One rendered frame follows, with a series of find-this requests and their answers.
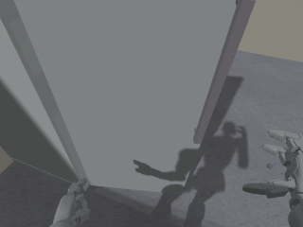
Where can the fridge door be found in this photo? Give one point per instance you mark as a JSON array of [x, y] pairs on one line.
[[130, 78]]

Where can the robot right hand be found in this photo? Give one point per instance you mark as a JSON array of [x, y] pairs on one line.
[[291, 157]]

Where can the robot left hand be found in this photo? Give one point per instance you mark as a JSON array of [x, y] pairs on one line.
[[68, 205]]

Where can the right robot forearm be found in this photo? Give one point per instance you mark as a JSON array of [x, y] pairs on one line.
[[295, 217]]

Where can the handle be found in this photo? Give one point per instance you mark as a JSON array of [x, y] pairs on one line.
[[238, 24]]

